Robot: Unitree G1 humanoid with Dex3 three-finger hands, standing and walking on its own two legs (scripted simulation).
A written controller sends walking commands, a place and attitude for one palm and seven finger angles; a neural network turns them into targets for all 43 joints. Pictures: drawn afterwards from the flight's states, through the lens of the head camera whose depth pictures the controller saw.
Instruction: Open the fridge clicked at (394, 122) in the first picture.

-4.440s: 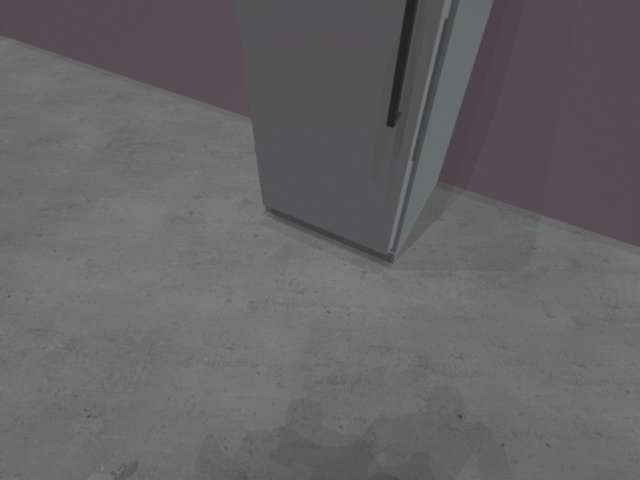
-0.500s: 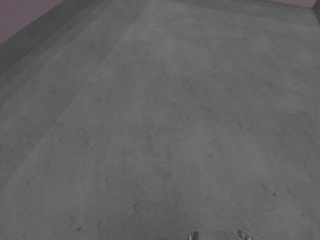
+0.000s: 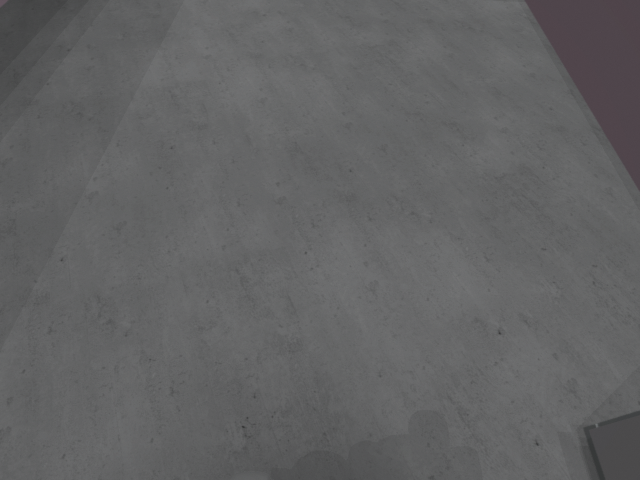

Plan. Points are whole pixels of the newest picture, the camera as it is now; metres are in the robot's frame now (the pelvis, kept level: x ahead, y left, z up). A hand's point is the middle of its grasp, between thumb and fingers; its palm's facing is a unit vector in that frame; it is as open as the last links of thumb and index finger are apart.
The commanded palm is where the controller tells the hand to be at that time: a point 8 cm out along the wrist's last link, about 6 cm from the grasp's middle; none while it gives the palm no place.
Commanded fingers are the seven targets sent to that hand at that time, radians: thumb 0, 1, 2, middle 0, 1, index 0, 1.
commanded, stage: turn to face it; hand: right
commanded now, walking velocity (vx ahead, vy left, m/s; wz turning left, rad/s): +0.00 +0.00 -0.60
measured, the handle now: out of the picture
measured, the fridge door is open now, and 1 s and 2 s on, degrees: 0 0 0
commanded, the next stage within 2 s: none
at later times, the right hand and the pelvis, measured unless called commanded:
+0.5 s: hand out of the picture -0.07 -0.21 -0.19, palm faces +0.39 +0.89 -0.24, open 7.4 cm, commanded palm none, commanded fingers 0.00 -0.90 -0.90 0.20 0.30 0.20 0.30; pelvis -0.03 +0.00 -0.02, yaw -21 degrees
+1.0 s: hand out of the picture -0.02 -0.22 -0.14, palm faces +0.58 +0.76 -0.28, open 7.4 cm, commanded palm none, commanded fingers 0.00 -0.90 -0.90 0.20 0.30 0.20 0.30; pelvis -0.02 +0.02 -0.01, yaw -38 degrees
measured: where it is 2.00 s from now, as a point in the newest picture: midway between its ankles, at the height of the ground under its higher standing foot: outside the picture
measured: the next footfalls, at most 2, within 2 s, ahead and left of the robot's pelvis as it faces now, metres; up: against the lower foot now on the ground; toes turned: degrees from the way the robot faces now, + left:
left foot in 0.04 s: +0.03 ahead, +0.13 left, +0.00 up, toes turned -1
right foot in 0.46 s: -0.03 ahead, -0.11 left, +0.00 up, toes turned -27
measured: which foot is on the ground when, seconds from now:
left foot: up 0.00-0.02, down 0.04-0.46, up 0.48-0.94, down 0.96-1.00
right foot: down 0.00-0.04, up 0.06-0.44, down 0.46-0.94, up 0.96-1.00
